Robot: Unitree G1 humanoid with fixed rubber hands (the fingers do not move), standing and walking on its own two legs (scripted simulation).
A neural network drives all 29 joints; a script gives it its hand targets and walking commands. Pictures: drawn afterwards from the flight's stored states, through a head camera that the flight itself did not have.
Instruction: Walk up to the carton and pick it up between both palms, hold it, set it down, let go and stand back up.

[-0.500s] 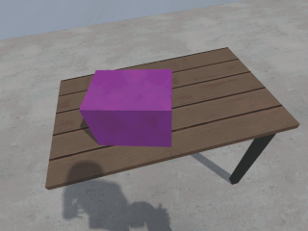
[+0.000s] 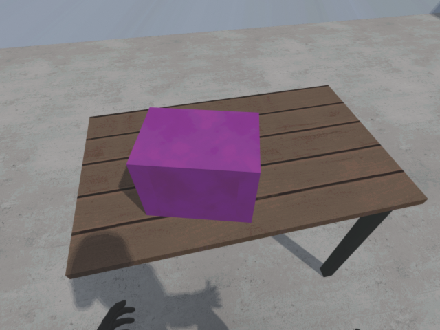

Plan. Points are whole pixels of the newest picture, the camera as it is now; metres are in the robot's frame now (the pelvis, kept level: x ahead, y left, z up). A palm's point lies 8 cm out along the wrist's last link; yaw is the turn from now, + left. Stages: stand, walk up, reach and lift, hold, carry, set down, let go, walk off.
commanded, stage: walk up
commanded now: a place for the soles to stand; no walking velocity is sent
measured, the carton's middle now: (201, 165) +0.48 +0.05 -0.02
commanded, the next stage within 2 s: reach and lift in 1.04 s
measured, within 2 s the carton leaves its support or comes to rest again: neither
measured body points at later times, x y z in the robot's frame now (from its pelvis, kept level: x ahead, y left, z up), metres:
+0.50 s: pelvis -0.01 -0.01 +0.00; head -0.01 -0.02 +0.45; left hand +0.06 +0.25 -0.13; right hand +0.04 -0.27 -0.13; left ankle -0.04 +0.09 -0.73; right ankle +0.01 -0.12 -0.73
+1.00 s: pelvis +0.00 -0.01 -0.01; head +0.00 -0.01 +0.44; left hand +0.05 +0.25 -0.14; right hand +0.11 -0.25 -0.13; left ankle -0.04 +0.09 -0.73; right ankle +0.01 -0.12 -0.73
